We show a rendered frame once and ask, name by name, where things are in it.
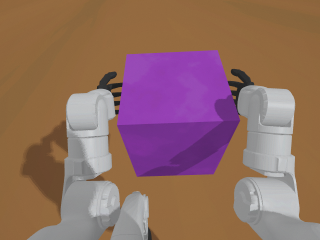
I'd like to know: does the left robot thigh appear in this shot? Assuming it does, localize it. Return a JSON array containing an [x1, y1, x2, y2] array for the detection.
[[110, 193, 149, 240]]

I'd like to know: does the carton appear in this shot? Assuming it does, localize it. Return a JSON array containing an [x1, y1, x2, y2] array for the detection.
[[117, 50, 240, 177]]

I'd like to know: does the robot left hand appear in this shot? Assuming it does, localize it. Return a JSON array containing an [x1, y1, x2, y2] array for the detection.
[[97, 71, 123, 115]]

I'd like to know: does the robot right upper arm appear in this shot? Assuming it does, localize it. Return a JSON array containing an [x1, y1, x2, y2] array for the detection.
[[233, 177, 320, 240]]

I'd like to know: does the right robot forearm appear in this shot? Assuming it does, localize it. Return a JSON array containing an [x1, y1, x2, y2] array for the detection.
[[237, 85, 300, 212]]

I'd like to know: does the robot left shin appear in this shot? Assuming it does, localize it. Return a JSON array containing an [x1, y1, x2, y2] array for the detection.
[[132, 191, 148, 240]]

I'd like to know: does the robot right hand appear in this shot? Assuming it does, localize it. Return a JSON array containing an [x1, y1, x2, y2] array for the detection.
[[228, 69, 254, 116]]

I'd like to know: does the left robot forearm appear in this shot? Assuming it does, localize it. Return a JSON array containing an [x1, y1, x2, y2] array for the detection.
[[60, 88, 116, 218]]

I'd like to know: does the robot left upper arm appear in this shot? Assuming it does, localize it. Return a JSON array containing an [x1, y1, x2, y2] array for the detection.
[[27, 180, 121, 240]]

